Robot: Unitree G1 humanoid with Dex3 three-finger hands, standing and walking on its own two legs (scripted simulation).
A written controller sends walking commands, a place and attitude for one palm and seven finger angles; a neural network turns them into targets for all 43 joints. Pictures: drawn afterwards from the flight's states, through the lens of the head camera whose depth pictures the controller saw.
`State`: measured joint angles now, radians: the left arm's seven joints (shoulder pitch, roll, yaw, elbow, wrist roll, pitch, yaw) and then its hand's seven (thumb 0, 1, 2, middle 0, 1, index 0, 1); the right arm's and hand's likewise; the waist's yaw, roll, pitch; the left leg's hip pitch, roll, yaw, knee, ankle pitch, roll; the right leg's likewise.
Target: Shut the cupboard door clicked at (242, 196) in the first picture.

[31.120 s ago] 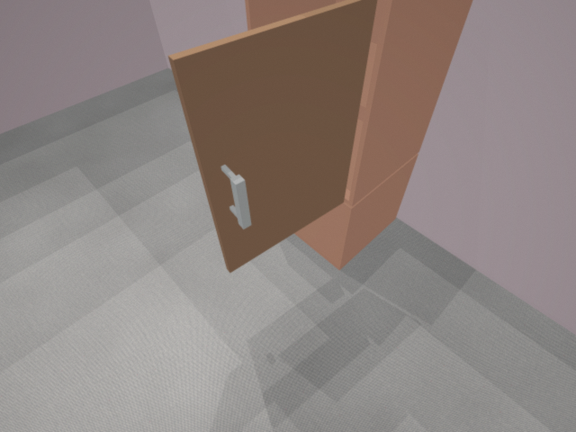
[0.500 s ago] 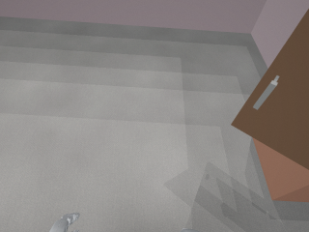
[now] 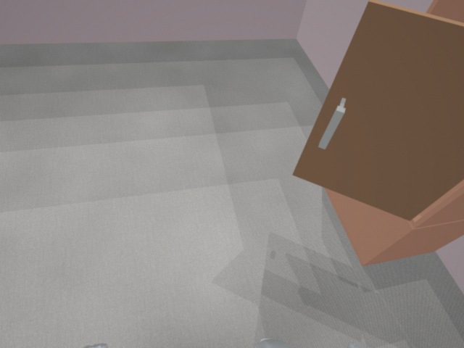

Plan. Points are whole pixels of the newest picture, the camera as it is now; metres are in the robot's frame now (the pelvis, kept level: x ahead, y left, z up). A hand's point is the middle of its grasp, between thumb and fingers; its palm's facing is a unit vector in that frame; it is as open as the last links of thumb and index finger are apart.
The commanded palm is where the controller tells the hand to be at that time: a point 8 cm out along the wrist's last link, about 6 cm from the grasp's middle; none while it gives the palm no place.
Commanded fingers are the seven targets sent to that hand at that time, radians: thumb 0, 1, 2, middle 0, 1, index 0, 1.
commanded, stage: turn to face it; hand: left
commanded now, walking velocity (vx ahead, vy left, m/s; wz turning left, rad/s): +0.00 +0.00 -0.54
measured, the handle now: (332, 124) +0.68 -0.23 -0.04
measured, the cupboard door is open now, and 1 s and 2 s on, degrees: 54 54 54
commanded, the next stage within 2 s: take the last steps up to it in 0.50 s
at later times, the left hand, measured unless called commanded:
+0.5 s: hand (153, 339) +0.15 +0.15 -0.17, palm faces -0.21 -0.96 -0.20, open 7.4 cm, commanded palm none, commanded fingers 0.00 0.90 0.90 -0.20 -0.30 -0.20 -0.30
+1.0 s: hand (190, 318) +0.19 +0.09 -0.16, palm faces -0.32 -0.93 -0.20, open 7.3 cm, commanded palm none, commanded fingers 0.00 0.90 0.90 -0.20 -0.30 -0.20 -0.30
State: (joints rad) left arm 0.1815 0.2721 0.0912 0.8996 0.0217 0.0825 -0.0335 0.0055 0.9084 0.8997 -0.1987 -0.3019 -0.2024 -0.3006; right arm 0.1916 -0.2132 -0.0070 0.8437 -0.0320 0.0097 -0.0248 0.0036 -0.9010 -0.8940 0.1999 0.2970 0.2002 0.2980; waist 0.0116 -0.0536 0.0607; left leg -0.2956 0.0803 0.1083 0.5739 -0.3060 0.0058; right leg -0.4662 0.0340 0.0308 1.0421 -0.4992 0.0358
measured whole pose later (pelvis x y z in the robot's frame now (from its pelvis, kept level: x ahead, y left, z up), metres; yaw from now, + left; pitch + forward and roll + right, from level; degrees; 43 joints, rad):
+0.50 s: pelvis +0.02 -0.02 +0.00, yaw -13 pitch +1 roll -1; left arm 0.18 0.22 0.05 0.91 0.03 0.05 -0.01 0.00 0.91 0.90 -0.20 -0.30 -0.20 -0.30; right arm 0.22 -0.24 -0.03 0.91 -0.01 0.04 -0.02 0.01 -0.90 -0.89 0.20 0.30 0.20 0.30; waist -0.01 -0.02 0.04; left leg -0.35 0.05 0.07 0.69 -0.33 -0.06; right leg -0.28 0.01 0.04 0.55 -0.29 0.01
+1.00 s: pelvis +0.06 -0.07 +0.00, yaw -21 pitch +0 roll -2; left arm 0.23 0.20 0.06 0.98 0.03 0.00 -0.03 0.00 0.91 0.90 -0.20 -0.30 -0.20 -0.30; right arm 0.32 -0.25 -0.05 1.05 -0.03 0.04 -0.01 0.01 -0.90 -0.89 0.20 0.30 0.20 0.30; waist -0.02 0.03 0.01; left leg -0.43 0.11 0.07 1.02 -0.47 -0.03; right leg -0.16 0.03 -0.08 0.46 -0.31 -0.05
